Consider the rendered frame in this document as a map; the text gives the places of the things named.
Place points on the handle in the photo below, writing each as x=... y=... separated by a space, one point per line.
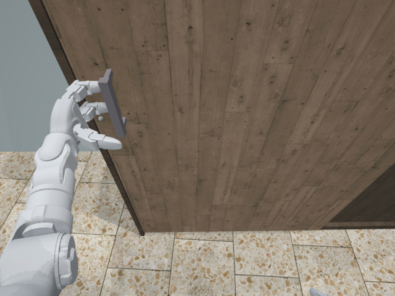
x=107 y=91

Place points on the left robot upper arm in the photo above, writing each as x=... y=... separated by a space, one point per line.
x=39 y=265

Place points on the wardrobe door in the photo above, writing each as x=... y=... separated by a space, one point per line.
x=242 y=115
x=375 y=203

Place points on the robot left forearm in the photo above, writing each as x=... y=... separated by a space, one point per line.
x=50 y=197

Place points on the left robot hand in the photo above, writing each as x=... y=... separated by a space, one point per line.
x=66 y=115

